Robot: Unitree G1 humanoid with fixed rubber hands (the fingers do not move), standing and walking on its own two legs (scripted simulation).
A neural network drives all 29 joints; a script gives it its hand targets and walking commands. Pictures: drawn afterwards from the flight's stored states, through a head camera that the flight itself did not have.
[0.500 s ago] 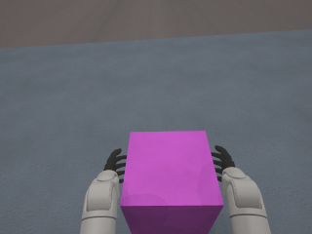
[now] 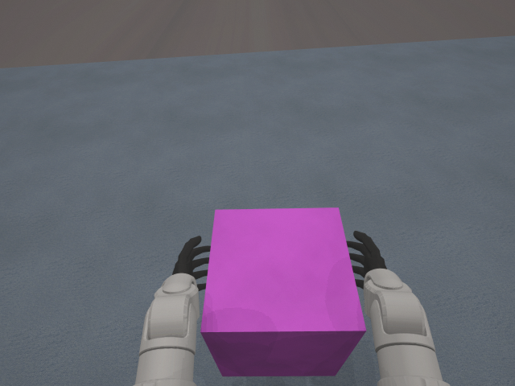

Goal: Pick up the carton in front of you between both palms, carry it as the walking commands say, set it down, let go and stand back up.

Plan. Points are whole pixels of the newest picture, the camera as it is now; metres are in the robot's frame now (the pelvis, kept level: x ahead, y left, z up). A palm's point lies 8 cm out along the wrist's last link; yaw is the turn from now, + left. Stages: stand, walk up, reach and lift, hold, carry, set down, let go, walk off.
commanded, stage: hold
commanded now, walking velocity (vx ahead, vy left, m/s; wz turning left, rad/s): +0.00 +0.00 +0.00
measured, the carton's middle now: (277, 296) +0.30 +0.00 -0.03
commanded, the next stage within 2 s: set down in 0.38 s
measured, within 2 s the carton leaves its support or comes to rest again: neither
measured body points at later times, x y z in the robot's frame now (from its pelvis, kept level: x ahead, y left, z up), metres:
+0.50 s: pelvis -0.04 +0.01 +0.00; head -0.08 +0.02 +0.45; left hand +0.27 +0.15 +0.04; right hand +0.26 -0.15 +0.05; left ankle +0.00 +0.13 -0.74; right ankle +0.00 -0.10 -0.74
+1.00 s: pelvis -0.07 +0.02 -0.05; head +0.13 +0.03 +0.35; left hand +0.34 +0.17 -0.13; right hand +0.33 -0.13 -0.12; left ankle +0.00 +0.13 -0.74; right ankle +0.00 -0.10 -0.74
